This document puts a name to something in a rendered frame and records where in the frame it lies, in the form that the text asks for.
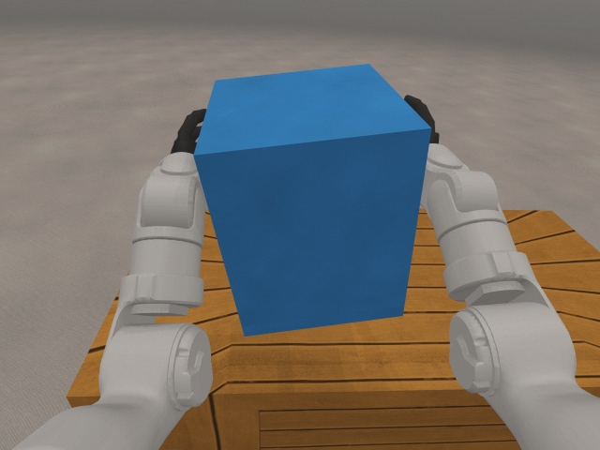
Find robot right upper arm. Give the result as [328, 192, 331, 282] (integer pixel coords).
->
[449, 301, 600, 450]

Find robot right hand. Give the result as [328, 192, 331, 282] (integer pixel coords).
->
[404, 95, 439, 144]

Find robot left hand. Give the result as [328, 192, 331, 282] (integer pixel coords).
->
[171, 109, 206, 155]

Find carton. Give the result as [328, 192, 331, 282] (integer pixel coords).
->
[193, 64, 431, 337]

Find robot left upper arm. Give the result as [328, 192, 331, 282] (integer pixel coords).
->
[11, 322, 213, 450]

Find right robot forearm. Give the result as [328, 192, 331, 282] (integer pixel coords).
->
[420, 143, 577, 376]

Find pedestal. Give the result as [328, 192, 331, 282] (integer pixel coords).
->
[66, 208, 600, 450]

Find left robot forearm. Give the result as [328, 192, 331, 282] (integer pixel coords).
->
[98, 152, 208, 394]

